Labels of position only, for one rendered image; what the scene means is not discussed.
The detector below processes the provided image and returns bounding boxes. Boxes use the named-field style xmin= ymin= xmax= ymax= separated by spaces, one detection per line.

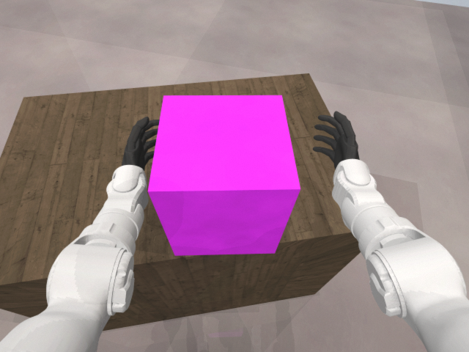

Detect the robot left forearm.
xmin=46 ymin=165 xmax=149 ymax=303

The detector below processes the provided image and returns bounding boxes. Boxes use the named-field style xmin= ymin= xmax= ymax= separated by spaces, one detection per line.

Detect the pedestal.
xmin=0 ymin=73 xmax=361 ymax=331

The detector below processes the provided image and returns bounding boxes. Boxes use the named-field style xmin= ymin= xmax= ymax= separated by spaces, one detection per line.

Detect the robot left upper arm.
xmin=0 ymin=244 xmax=134 ymax=352

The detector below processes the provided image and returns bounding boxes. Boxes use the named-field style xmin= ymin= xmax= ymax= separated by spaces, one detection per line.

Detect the robot left hand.
xmin=122 ymin=117 xmax=160 ymax=170

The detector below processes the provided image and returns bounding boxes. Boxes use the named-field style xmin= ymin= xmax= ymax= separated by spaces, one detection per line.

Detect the robot right forearm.
xmin=332 ymin=159 xmax=467 ymax=297

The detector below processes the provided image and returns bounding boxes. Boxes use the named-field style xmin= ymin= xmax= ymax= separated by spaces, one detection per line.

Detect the carton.
xmin=148 ymin=95 xmax=300 ymax=256

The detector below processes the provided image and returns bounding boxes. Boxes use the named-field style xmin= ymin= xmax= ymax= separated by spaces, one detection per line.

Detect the robot right hand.
xmin=313 ymin=111 xmax=360 ymax=169

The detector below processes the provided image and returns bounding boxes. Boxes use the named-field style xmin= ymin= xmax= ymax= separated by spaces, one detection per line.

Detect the robot right upper arm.
xmin=366 ymin=237 xmax=469 ymax=352

